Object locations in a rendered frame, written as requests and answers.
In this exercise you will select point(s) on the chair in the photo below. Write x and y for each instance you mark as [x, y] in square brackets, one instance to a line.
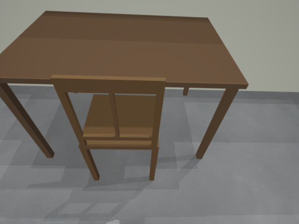
[129, 122]

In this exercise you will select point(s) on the table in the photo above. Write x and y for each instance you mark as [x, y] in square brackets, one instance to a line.
[187, 51]

